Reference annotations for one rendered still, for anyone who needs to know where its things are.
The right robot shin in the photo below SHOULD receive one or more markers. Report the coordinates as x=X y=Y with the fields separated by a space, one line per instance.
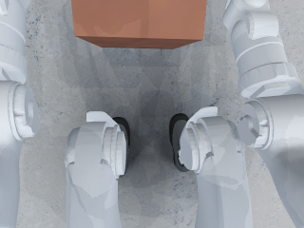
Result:
x=210 y=111

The right robot forearm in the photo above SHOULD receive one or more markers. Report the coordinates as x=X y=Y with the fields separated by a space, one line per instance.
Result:
x=262 y=64

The robot left upper arm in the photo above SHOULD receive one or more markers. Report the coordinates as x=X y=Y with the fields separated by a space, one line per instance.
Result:
x=19 y=119

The robot right upper arm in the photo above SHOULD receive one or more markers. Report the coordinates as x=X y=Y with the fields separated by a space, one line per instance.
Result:
x=274 y=126

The left robot forearm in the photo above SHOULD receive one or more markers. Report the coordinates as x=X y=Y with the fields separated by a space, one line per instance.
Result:
x=13 y=35

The carton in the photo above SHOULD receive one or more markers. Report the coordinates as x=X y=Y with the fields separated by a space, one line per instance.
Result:
x=160 y=24

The right robot thigh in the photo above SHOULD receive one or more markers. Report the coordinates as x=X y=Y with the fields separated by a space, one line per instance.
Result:
x=210 y=149

